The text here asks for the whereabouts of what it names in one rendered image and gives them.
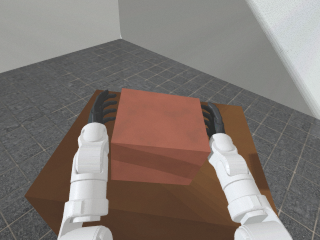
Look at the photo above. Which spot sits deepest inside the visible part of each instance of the right robot upper arm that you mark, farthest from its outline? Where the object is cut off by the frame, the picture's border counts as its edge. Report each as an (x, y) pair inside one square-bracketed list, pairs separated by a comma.
[(268, 230)]

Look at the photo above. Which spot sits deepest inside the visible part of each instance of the robot right forearm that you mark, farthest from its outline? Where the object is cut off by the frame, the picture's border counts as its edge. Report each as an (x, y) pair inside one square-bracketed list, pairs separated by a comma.
[(246, 204)]

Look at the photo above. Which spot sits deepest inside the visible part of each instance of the robot left forearm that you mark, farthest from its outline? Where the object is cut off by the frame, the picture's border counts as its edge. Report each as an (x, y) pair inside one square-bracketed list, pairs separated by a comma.
[(89, 176)]

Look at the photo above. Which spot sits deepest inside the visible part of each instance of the left robot upper arm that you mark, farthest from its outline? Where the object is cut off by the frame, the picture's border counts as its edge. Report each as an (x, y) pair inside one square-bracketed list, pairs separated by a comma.
[(87, 233)]

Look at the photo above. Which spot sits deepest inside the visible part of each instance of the robot right hand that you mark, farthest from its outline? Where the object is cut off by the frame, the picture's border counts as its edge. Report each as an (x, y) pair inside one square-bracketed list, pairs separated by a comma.
[(215, 124)]

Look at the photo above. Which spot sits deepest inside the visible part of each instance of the robot left hand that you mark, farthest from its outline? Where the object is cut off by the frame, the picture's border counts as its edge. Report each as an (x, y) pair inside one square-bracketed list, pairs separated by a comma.
[(97, 111)]

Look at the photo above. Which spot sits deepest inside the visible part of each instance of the pedestal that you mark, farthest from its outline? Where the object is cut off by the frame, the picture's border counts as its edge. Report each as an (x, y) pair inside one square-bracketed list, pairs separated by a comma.
[(147, 210)]

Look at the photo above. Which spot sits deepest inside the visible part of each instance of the carton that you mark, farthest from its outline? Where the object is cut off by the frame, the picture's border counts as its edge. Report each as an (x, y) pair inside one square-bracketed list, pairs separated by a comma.
[(158, 138)]

